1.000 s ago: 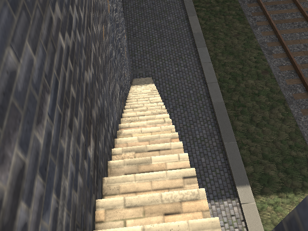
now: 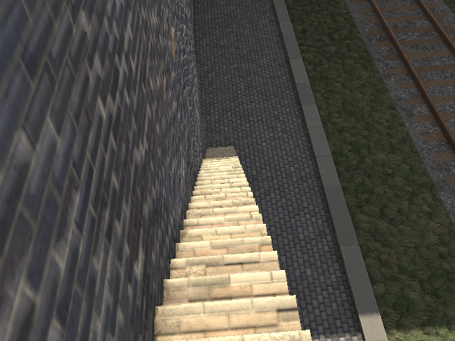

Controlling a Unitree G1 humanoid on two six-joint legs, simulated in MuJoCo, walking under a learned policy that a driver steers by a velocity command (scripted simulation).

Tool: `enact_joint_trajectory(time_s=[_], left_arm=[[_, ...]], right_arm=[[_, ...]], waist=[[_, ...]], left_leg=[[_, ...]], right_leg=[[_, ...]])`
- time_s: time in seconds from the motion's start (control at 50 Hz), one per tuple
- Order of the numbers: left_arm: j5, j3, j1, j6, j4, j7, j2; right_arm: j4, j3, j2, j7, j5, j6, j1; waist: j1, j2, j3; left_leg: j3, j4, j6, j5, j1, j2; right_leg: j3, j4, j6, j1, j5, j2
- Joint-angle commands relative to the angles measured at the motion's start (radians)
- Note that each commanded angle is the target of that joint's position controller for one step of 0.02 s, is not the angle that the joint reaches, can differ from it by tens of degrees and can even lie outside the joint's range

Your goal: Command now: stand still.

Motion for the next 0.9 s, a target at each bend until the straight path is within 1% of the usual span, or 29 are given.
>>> enact_joint_trajectory(time_s=[0.02,0.1,0.26,0.32,0.36,0.38,0.4,0.42,0.46,0.5,0.54,0.56,0.58,0.6,0.62,0.64,0.66,0.68,0.7,0.72,0.74,0.76,0.78,0.8,0.82,0.84,0.86,0.88,0.9], left_arm=[[0.01,0.018,0.039,0.007,-0.022,0.002,0.097],[0.01,0.016,0.031,0.017,-0.02,-0.003,0.096],[0.022,0.031,0.034,0.031,-0.038,0.0,0.12],[0.011,0.031,0.027,0.019,-0.054,-0.002,0.094],[0.011,0.034,0.038,0.008,-0.069,0.003,0.082],[0.023,0.028,0.062,-0.002,-0.062,-0.013,0.121],[0.007,0.029,0.048,-0.012,-0.063,-0.023,0.122],[0.009,0.028,0.063,-0.017,-0.063,-0.027,0.127],[0.024,0.028,0.111,-0.031,-0.057,-0.024,0.136],[0.012,0.039,0.243,-0.043,-0.017,-0.02,0.178],[0.011,0.053,0.423,-0.056,0.03,-0.021,0.254],[0.008,0.048,0.387,-0.07,0.006,-0.018,0.254],[0.019,0.051,0.317,-0.082,-0.006,-0.015,0.267],[0.022,0.051,0.239,-0.082,-0.029,-0.012,0.266],[0.036,0.042,0.13,-0.079,-0.071,-0.011,0.246],[0.033,0.038,0.076,-0.07,-0.064,-0.017,0.24],[0.019,0.042,0.01,-0.074,-0.074,-0.019,0.26],[0.013,0.039,-0.074,-0.077,-0.078,-0.021,0.26],[0.014,0.034,-0.216,-0.096,-0.112,-0.019,0.21],[-0.01,0.021,-0.061,-0.111,-0.172,-0.009,0.165],[-0.013,0.026,-0.031,-0.107,-0.13,-0.006,0.202],[0.026,0.024,-0.037,-0.109,-0.12,0.002,0.216],[0.044,0.026,0.006,-0.119,-0.102,-0.001,0.208],[0.071,0.02,-0.001,-0.109,-0.11,-0.007,0.194],[0.075,0.013,-0.021,-0.094,-0.123,-0.012,0.185],[0.078,0.022,0.046,-0.085,-0.09,-0.021,0.178],[0.08,0.022,0.057,-0.076,-0.091,-0.028,0.18],[0.068,0.037,-0.03,-0.1,-0.136,-0.045,0.215],[0.072,0.029,-0.015,-0.111,-0.132,-0.063,0.188]], right_arm=[[-0.006,-0.002,-0.04,-0.009,0.0,-0.008,0.062],[0.022,0.004,-0.041,-0.007,0.0,-0.017,0.08],[0.021,-0.002,-0.031,-0.008,-0.011,-0.009,0.102],[0.005,-0.001,-0.018,-0.015,-0.013,-0.002,0.109],[-0.013,-0.012,-0.051,-0.026,-0.01,0.003,0.09],[-0.044,-0.021,-0.102,-0.018,-0.016,0.003,0.064],[-0.061,-0.024,-0.119,-0.017,-0.008,-0.004,0.03],[-0.065,-0.026,-0.118,-0.016,-0.006,-0.007,0.032],[-0.046,-0.037,-0.143,-0.004,-0.012,-0.022,0.069],[-0.053,-0.033,-0.108,-0.002,-0.017,-0.028,0.029],[-0.107,-0.026,-0.066,-0.011,-0.024,-0.026,-0.12],[-0.132,-0.024,-0.074,-0.009,-0.017,-0.028,-0.189],[-0.119,-0.023,-0.072,-0.003,-0.017,-0.035,-0.159],[-0.118,-0.026,-0.095,0.006,-0.021,-0.046,-0.143],[-0.119,-0.027,-0.098,0.006,-0.008,-0.046,-0.142],[-0.079,-0.008,-0.064,0.012,-0.018,-0.02,-0.018],[-0.018,-0.017,-0.072,0.013,-0.019,-0.009,0.17],[0.057,-0.038,-0.11,0.01,-0.019,-0.008,0.401],[0.133,-0.047,-0.173,0.001,-0.031,-0.008,0.63],[0.072,-0.075,-0.317,0.0,-0.016,-0.015,0.426],[0.029,-0.07,-0.271,0.001,-0.006,-0.024,0.266],[0.0,-0.066,-0.236,-0.007,0.003,-0.043,0.092],[-0.001,-0.06,-0.233,-0.021,-0.005,-0.043,0.037],[-0.003,-0.047,-0.212,-0.029,-0.008,-0.05,0.002],[-0.004,-0.045,-0.211,-0.031,-0.008,-0.055,-0.024],[0.006,-0.046,-0.209,-0.034,-0.012,-0.059,-0.024],[0.016,-0.041,-0.202,-0.034,0.0,-0.059,0.005],[0.022,-0.026,-0.135,-0.047,0.025,-0.073,-0.049],[0.03,-0.017,-0.142,-0.056,0.03,-0.074,-0.032]], waist=[[0.026,-0.08,0.004],[0.03,-0.051,0.036],[0.012,-0.057,0.111],[-0.012,0.008,0.137],[-0.015,0.049,0.149],[-0.01,0.001,0.145],[-0.015,0.039,0.154],[-0.012,0.036,0.148],[0.001,-0.024,0.13],[0.049,-0.105,0.076],[0.135,-0.262,0.058],[0.132,-0.196,0.081],[0.085,-0.171,0.061],[0.047,-0.194,0.075],[0.008,-0.193,0.078],[-0.069,-0.229,0.0],[-0.184,-0.163,-0.055],[-0.325,0.013,-0.07],[-0.424,0.205,0.005],[-0.259,0.407,0.054],[-0.162,0.171,0.124],[-0.078,-0.064,0.127],[-0.035,-0.116,0.136],[-0.015,-0.084,0.14],[-0.01,-0.042,0.128],[-0.007,0.004,0.094],[-0.001,0.025,0.067],[0.018,-0.039,0.129],[0.003,0.016,0.059]], left_leg=[[-0.033,-0.07,-0.018,0.139,-0.109,0.043],[-0.036,-0.076,-0.021,0.123,-0.107,0.047],[0.018,-0.018,0.018,-0.22,-0.183,-0.026],[-0.012,-0.035,0.046,-0.267,-0.181,-0.018],[-0.062,-0.054,0.074,-0.303,-0.173,-0.005],[-0.086,-0.039,0.101,-0.33,-0.174,0.026],[-0.098,-0.023,0.121,-0.271,-0.173,0.037],[-0.101,0.009,0.133,-0.241,-0.174,0.04],[-0.083,0.111,0.133,-0.062,-0.183,0.031],[0.026,0.323,0.102,0.024,-0.317,-0.044],[0.024,0.765,0.087,-0.308,-0.632,-0.069],[-0.035,0.848,0.091,-0.321,-0.683,-0.015],[-0.05,0.791,0.099,-0.328,-0.648,0.026],[-0.057,0.71,0.099,-0.337,-0.594,0.053],[-0.06,0.579,0.096,-0.332,-0.473,0.063],[0.027,0.506,0.092,-0.265,-0.198,0.004],[0.108,0.392,0.073,-0.027,0.044,-0.06],[0.097,0.166,0.069,0.082,0.22,-0.075],[-0.078,0.073,0.086,0.171,0.293,0.025],[-0.607,-0.081,0.226,0.184,0.173,0.232],[-0.59,-0.062,0.328,-0.002,0.094,0.304],[-0.534,0.004,0.391,0.154,0.001,0.321],[-0.463,0.045,0.38,0.211,-0.057,0.318],[-0.384,0.053,0.357,0.278,-0.089,0.293],[-0.312,0.02,0.327,0.317,-0.132,0.26],[-0.258,0.092,0.321,0.305,-0.15,0.227],[-0.23,0.088,0.299,0.302,-0.158,0.204],[-0.104,0.236,0.23,0.041,-0.245,0.067],[-0.09,0.259,0.216,-0.003,-0.26,0.044]], right_leg=[[0.074,-0.055,-0.033,0.112,0.246,-0.07],[0.083,-0.064,-0.035,0.066,0.176,-0.069],[0.089,-0.076,-0.082,-0.041,-0.324,-0.022],[0.037,0.012,-0.074,-0.089,-0.303,0.015],[-0.016,0.083,-0.063,-0.11,-0.248,0.05],[-0.044,0.135,-0.08,-0.096,-0.258,0.067],[-0.027,0.169,-0.092,-0.101,-0.242,0.065],[-0.025,0.184,-0.098,-0.09,-0.227,0.065],[-0.001,0.21,-0.099,-0.045,-0.088,0.057],[0.107,0.217,-0.142,0.146,0.235,-0.027],[0.447,0.132,-0.296,0.301,0.619,-0.262],[0.463,0.122,-0.345,0.271,0.782,-0.322],[0.419,0.114,-0.339,0.23,0.721,-0.323],[0.373,0.121,-0.294,0.145,0.6,-0.301],[0.309,0.12,-0.238,0.021,0.533,-0.27],[0.171,0.13,-0.182,-0.121,0.481,-0.194],[0.116,0.261,-0.157,-0.239,0.434,-0.125],[0.018,0.553,-0.114,-0.353,0.197,-0.009],[-0.011,0.959,-0.1,-0.582,-0.296,0.126],[0.142,1.079,-0.09,-0.72,-0.395,0.22],[0.18,1.097,-0.08,-0.743,-0.305,0.115],[0.208,1.05,-0.062,-0.661,-0.281,0.07],[0.217,0.935,-0.036,-0.612,-0.292,0.042],[0.196,0.841,-0.02,-0.563,-0.291,0.03],[0.16,0.754,-0.018,-0.476,-0.222,0.038],[0.105,0.814,-0.03,-0.418,-0.013,0.068],[0.077,0.812,-0.042,-0.398,0.041,0.08],[0.12,0.527,-0.045,-0.386,0.408,0.056],[0.038,0.493,-0.046,-0.302,0.514,0.108]])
